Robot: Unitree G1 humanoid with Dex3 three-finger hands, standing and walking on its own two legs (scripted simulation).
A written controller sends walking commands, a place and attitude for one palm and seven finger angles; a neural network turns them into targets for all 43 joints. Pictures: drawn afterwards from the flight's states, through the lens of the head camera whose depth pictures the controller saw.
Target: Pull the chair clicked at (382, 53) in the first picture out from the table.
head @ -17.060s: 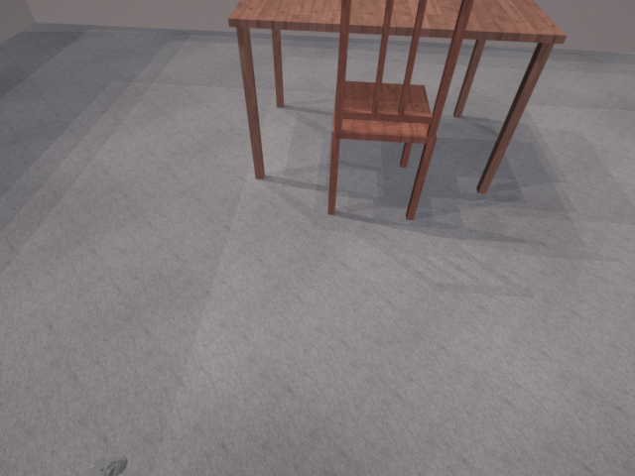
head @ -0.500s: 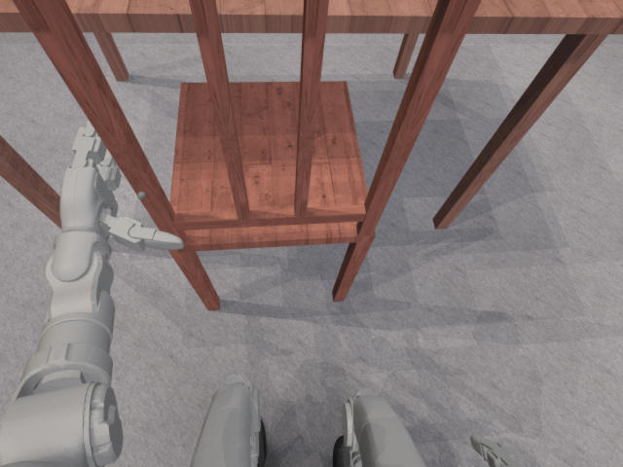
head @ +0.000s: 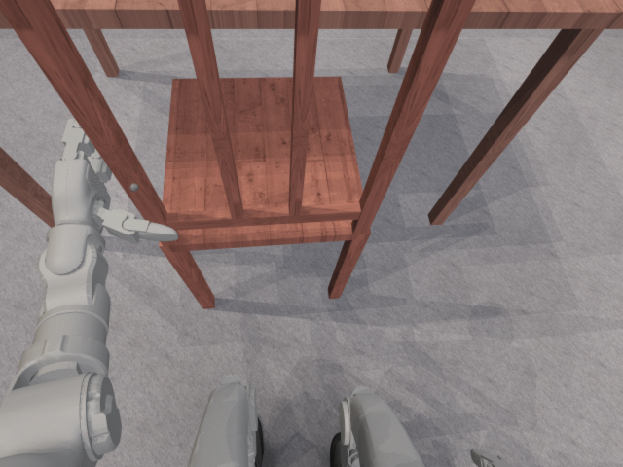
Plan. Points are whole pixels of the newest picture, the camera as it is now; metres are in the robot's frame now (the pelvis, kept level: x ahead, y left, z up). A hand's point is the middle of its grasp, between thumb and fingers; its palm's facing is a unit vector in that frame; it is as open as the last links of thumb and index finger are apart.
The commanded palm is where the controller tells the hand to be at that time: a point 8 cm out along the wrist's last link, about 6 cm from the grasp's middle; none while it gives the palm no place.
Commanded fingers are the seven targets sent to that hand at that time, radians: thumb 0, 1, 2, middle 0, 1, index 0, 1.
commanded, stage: push the fingers through the gap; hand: left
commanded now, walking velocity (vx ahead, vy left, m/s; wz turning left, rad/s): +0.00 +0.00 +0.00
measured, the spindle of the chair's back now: (221, 136) +0.50 +0.11 +0.08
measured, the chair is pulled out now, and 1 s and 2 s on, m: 0.00 0.00 0.03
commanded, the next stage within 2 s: hook a spindle and tug to test in 0.02 s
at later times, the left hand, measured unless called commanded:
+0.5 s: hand (137, 185) +0.45 +0.21 +0.03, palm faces +0.09 -0.99 -0.05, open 15.2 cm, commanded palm +0.43 +0.25 +0.03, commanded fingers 0.00 -0.22 0.42 -0.41 -1.18 -0.41 -1.18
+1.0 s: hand (135, 181) +0.46 +0.22 +0.04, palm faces +0.10 -0.99 -0.04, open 6.1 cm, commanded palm +0.42 +0.25 +0.03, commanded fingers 0.00 0.90 0.90 -0.50 -1.45 -0.50 -1.45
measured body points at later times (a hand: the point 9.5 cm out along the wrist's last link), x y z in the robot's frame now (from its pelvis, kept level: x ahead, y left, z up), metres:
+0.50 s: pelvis +0.00 +0.00 +0.00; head +0.14 +0.02 +0.43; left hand +0.44 +0.27 +0.04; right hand +0.08 -0.26 -0.12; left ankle +0.06 +0.11 -0.61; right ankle +0.01 -0.12 -0.61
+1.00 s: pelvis +0.01 +0.01 +0.01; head +0.15 +0.03 +0.44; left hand +0.45 +0.27 +0.04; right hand +0.08 -0.26 -0.11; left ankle +0.06 +0.11 -0.61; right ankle +0.01 -0.12 -0.61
